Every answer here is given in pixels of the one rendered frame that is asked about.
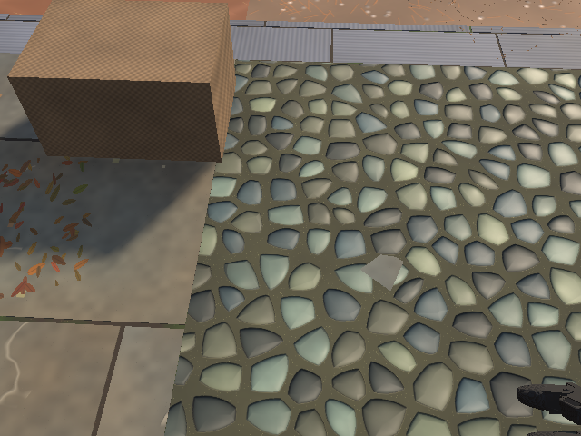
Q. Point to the right robot hand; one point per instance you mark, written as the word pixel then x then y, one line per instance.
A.
pixel 557 399

